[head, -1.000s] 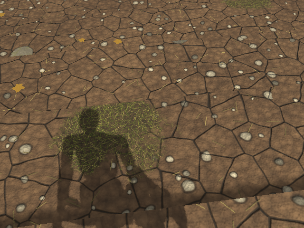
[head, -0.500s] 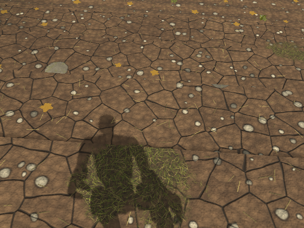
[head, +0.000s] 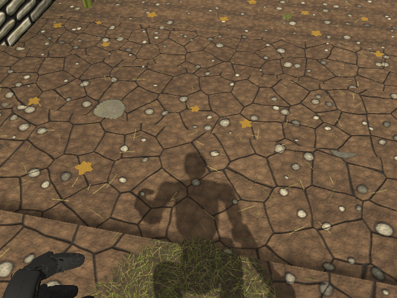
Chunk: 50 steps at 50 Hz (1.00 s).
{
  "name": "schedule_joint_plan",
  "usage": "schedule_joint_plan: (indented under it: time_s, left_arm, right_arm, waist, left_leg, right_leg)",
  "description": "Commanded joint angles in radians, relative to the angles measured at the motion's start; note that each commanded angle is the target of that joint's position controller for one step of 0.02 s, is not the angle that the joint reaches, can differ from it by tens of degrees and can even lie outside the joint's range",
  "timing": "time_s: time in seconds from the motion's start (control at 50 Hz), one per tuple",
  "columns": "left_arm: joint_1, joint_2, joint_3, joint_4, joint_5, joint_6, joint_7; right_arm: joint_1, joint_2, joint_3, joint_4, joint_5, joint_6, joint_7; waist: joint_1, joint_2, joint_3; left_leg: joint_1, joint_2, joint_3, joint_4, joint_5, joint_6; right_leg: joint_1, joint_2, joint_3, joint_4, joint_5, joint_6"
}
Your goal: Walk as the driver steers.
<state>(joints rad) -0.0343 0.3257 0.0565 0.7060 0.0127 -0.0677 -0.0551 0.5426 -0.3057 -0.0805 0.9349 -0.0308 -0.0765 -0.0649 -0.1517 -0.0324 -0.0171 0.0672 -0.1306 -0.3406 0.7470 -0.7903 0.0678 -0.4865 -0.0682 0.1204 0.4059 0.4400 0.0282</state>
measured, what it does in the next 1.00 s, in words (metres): goes down: right foot 0.16 m lower, then left foot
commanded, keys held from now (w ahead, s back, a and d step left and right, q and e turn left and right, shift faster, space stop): w+q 0.56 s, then e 0.44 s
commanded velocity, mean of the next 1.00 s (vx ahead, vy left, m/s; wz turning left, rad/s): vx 0.38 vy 0.00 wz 0.31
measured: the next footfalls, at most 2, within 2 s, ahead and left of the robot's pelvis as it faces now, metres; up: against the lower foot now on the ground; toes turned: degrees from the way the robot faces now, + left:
right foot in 0.04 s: +0.16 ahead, -0.16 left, -0.16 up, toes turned +2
left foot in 0.52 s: +0.35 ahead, +0.05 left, -0.16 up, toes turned +22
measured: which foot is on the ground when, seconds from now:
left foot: down 0.00-0.04, up 0.06-0.50, down 0.52-1.00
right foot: up 0.00-0.02, down 0.04-0.52, up 0.54-0.98, down 1.00-1.00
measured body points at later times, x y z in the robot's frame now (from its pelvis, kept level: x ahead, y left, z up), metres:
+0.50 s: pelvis +0.23 -0.05 -0.09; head +0.26 -0.03 +0.36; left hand +0.11 +0.17 -0.23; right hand +0.54 -0.17 -0.16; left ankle +0.32 +0.04 -0.81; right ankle +0.13 -0.16 -0.82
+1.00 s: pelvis +0.41 -0.01 -0.09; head +0.44 -0.01 +0.36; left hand +0.44 +0.26 -0.22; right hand +0.55 -0.24 -0.23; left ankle +0.32 +0.04 -0.82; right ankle +0.49 -0.06 -0.82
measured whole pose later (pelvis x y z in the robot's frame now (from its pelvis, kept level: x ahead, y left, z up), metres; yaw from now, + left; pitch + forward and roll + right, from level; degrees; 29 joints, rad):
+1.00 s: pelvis +0.41 -0.01 -0.09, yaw +15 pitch -1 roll +2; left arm 0.25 0.23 0.04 0.77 0.03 0.01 -0.03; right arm 0.23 -0.24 -0.03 0.89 -0.01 -0.01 -0.04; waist 0.00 -0.02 0.07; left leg -0.10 -0.05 0.16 0.52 -0.40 0.07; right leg -0.39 0.01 -0.05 0.61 -0.19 -0.08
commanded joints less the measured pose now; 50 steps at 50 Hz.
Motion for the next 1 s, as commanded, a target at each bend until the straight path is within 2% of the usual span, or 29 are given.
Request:
schedule_joint_plan:
  time_s: [0.02,0.04,0.06,0.08,0.1,0.12,0.14,0.16,0.18,0.2,0.24,0.26,0.3,0.36,0.44,0.48,0.5,0.52,0.54,0.56,0.58,0.6,0.62,0.66,0.74,0.84,0.94,0.98,1.0]
  left_arm:
    - [0.399,0.091,0.043,0.126,0.001,-0.010,0.050]
    - [0.484,0.128,0.058,0.158,0.023,-0.013,0.054]
    - [0.553,0.148,0.037,0.150,0.066,-0.028,0.034]
    - [0.569,0.152,0.048,0.145,0.037,-0.020,0.012]
    - [0.519,0.109,0.045,0.106,0.027,-0.006,0.011]
    - [0.435,0.175,0.064,0.111,0.028,0.000,0.036]
    - [0.366,0.078,0.034,0.085,0.028,0.011,0.055]
    - [0.374,0.090,0.029,0.082,0.032,-0.007,0.062]
    - [0.392,0.081,0.026,0.114,0.034,-0.016,0.058]
    - [0.376,0.047,0.016,0.134,0.023,-0.032,0.053]
    - [0.338,0.028,0.007,0.146,0.013,-0.043,0.060]
    - [0.338,0.004,0.001,0.148,0.007,-0.050,0.062]
    - [0.359,-0.011,-0.003,0.150,-0.001,-0.046,0.065]
    - [0.449,0.008,0.003,0.161,-0.006,-0.026,0.069]
    - [0.569,0.049,0.013,0.192,0.015,0.016,0.080]
    - [0.594,0.080,0.019,0.199,0.020,0.037,0.086]
    - [0.589,0.091,0.020,0.195,0.019,0.043,0.085]
    - [0.557,0.103,0.021,0.177,0.011,0.047,0.083]
    - [0.522,0.066,0.010,0.120,-0.010,0.040,0.070]
    - [0.476,-0.003,-0.002,0.036,0.010,0.033,0.045]
    - [0.363,0.073,0.019,0.028,0.022,0.037,0.052]
    - [0.369,0.048,0.013,0.026,0.000,0.031,0.050]
    - [0.410,0.020,0.007,0.053,-0.004,0.031,0.052]
    - [0.502,0.002,0.004,0.104,0.021,0.060,0.050]
    - [0.493,-0.016,0.010,0.118,0.008,0.081,0.043]
    - [0.327,-0.033,0.002,0.062,0.010,0.084,0.041]
    - [0.305,-0.020,0.000,0.019,0.018,0.079,0.028]
    - [0.368,-0.012,0.005,0.024,0.017,0.072,0.030]
    - [0.435,0.019,0.014,0.031,0.021,0.058,0.036]
  right_arm:
    - [-0.030,-0.103,-0.019,-0.011,0.006,0.013,-0.015]
    - [-0.004,-0.074,-0.020,-0.002,0.017,0.025,-0.001]
    - [0.136,-0.010,-0.011,-0.014,0.070,0.030,0.000]
    - [0.225,-0.017,0.002,-0.029,0.094,0.024,-0.018]
    - [0.148,-0.012,0.012,-0.022,0.060,0.028,-0.016]
    - [0.066,-0.022,0.019,-0.071,0.025,0.045,0.006]
    - [-0.097,-0.057,0.010,-0.088,-0.014,0.062,0.029]
    - [-0.195,-0.060,0.010,-0.135,-0.025,0.079,0.055]
    - [-0.270,-0.035,0.016,-0.161,-0.027,0.094,0.065]
    - [-0.344,-0.029,0.012,-0.186,-0.014,0.096,0.072]
    - [-0.386,0.012,0.024,-0.215,-0.009,0.090,0.094]
    - [-0.364,0.022,0.026,-0.197,-0.019,0.081,0.106]
    - [-0.380,0.059,0.042,-0.193,-0.007,0.073,0.122]
    - [-0.532,0.070,0.058,-0.231,0.000,0.070,0.138]
    - [-0.659,0.058,0.058,-0.278,-0.003,0.066,0.145]
    - [-0.628,0.045,0.052,-0.273,-0.011,0.062,0.135]
    - [-0.537,0.015,0.039,-0.246,-0.013,0.058,0.126]
    - [-0.364,-0.020,0.020,-0.195,-0.020,0.051,0.111]
    - [-0.195,-0.119,-0.014,-0.165,-0.037,0.054,0.091]
    - [-0.215,-0.202,-0.029,-0.184,-0.006,0.065,0.082]
    - [-0.178,-0.166,-0.022,-0.171,0.015,0.078,0.068]
    - [-0.232,-0.113,-0.007,-0.150,0.021,0.075,0.058]
    - [-0.292,-0.064,0.009,-0.145,0.027,0.063,0.058]
    - [-0.382,-0.024,0.024,-0.149,0.027,0.038,0.056]
    - [-0.357,-0.050,0.024,-0.110,0.019,0.015,0.057]
    - [-0.323,-0.032,0.038,-0.079,0.023,0.025,0.041]
    - [-0.300,-0.068,0.022,-0.074,0.021,0.058,0.026]
    - [-0.311,-0.084,0.012,-0.081,0.021,0.071,0.020]
    - [-0.309,-0.095,0.007,-0.087,0.021,0.073,0.017]
  waist:
    - [0.211,-0.056,-0.022]
    - [0.240,-0.161,-0.065]
    - [0.155,-0.243,-0.196]
    - [0.124,-0.304,-0.369]
    - [0.158,-0.171,-0.349]
    - [0.130,-0.235,-0.309]
    - [0.147,-0.054,-0.164]
    - [0.170,-0.096,-0.093]
    - [0.159,-0.069,0.013]
    - [0.138,-0.049,0.111]
    - [0.089,-0.080,0.131]
    - [0.084,-0.100,0.115]
    - [0.087,-0.105,0.060]
    - [0.154,-0.040,0.081]
    - [0.220,-0.012,0.111]
    - [0.206,-0.033,0.064]
    - [0.165,-0.040,0.012]
    - [0.085,-0.028,-0.076]
    - [0.019,0.085,-0.205]
    - [0.077,0.231,-0.232]
    - [0.026,0.066,-0.141]
    - [0.077,0.056,-0.044]
    - [0.138,0.030,0.011]
    - [0.213,0.049,0.016]
    - [0.220,0.082,0.010]
    - [0.163,0.115,0.037]
    - [0.144,0.130,0.033]
    - [0.178,0.115,0.001]
    - [0.223,0.045,-0.052]
  left_leg:
    - [-0.244,0.015,0.024,0.513,0.564,0.043]
    - [-0.446,-0.051,0.086,0.822,0.102,0.024]
    - [-0.722,-0.052,0.113,1.183,-0.182,-0.010]
    - [-0.926,0.034,0.160,1.316,-0.057,-0.016]
    - [-0.963,0.096,0.229,1.315,0.090,-0.020]
    - [-1.016,0.091,0.306,1.351,0.217,-0.026]
    - [-0.990,0.155,0.328,1.253,0.298,-0.017]
    - [-0.935,0.170,0.287,1.181,0.335,-0.005]
    - [-0.925,0.190,0.272,1.119,0.314,0.002]
    - [-0.934,0.199,0.209,0.903,0.455,0.009]
    - [-0.806,0.172,0.252,0.557,0.654,-0.015]
    - [-0.733,0.165,0.265,0.434,0.765,-0.011]
    - [-0.646,0.161,0.320,0.250,0.841,0.007]
    - [-0.644,0.161,0.399,0.072,0.824,0.035]
    - [-0.674,0.123,0.462,-0.101,0.608,0.061]
    - [-0.567,0.060,0.496,-0.146,0.477,0.088]
    - [-0.451,0.027,0.501,-0.170,0.462,0.112]
    - [-0.210,0.027,0.453,-0.244,0.515,0.151]
    - [0.113,0.234,0.143,-0.308,0.382,0.240]
    - [0.298,0.506,-0.356,-0.418,0.431,0.348]
    - [0.227,0.500,-0.259,-0.439,0.660,0.337]
    - [0.103,0.469,-0.089,-0.430,0.937,0.309]
    - [-0.027,0.411,0.040,-0.438,1.148,0.258]
    - [-0.185,0.336,0.188,-0.466,1.270,0.195]
    - [-0.249,0.303,0.327,-0.491,1.385,0.148]
    - [-0.196,0.297,0.412,-0.457,1.386,0.097]
    - [-0.098,0.356,0.393,-0.312,1.364,0.109]
    - [-0.089,0.346,0.396,-0.164,1.340,0.081]
    - [-0.147,0.298,0.437,0.014,1.237,0.035]
  right_leg:
    - [0.504,-0.014,-0.074,-0.226,0.220,0.032]
    - [0.719,-0.090,-0.002,-0.168,0.211,0.017]
    - [1.008,-0.233,0.014,0.314,0.787,0.032]
    - [1.154,-0.395,0.206,0.395,0.799,-0.044]
    - [0.983,-0.383,0.239,0.260,0.419,-0.066]
    - [0.788,-0.440,0.415,0.049,-0.330,-0.206]
    - [0.551,-0.358,0.353,-0.065,-0.592,-0.196]
    - [0.373,-0.401,0.336,-0.065,-0.623,-0.265]
    - [0.244,-0.378,0.295,-0.086,-0.569,-0.256]
    - [0.170,-0.311,0.193,-0.128,-0.588,-0.196]
    - [0.061,-0.207,0.025,-0.206,-0.563,-0.162]
    - [0.062,-0.191,-0.031,-0.187,-0.438,-0.166]
    - [0.143,-0.183,-0.126,-0.170,-0.228,-0.160]
    - [0.295,-0.200,-0.172,-0.200,-0.203,-0.135]
    - [0.536,-0.211,-0.227,-0.137,-0.138,-0.127]
    - [0.593,-0.214,-0.276,0.012,0.137,-0.134]
    - [0.580,-0.217,-0.302,0.144,0.251,-0.133]
    - [0.466,-0.208,-0.338,0.348,0.211,-0.108]
    - [0.170,-0.160,-0.363,0.671,-0.123,-0.061]
    - [-0.233,0.043,-0.289,0.938,-1.024,-0.010]
    - [-0.315,0.017,-0.150,0.955,-0.946,-0.013]
    - [-0.280,-0.018,-0.140,0.900,-0.887,-0.020]
    - [-0.186,-0.047,-0.132,0.797,-0.869,-0.025]
    - [-0.002,-0.041,-0.136,0.709,-0.826,-0.015]
    - [0.067,0.015,-0.126,0.603,-0.685,-0.011]
    - [0.050,0.044,-0.146,0.390,-0.521,-0.046]
    - [0.042,0.066,-0.176,0.281,-0.691,-0.089]
    - [0.120,0.084,-0.177,0.167,-0.699,-0.122]
    - [0.253,0.047,-0.102,0.064,-0.446,-0.153]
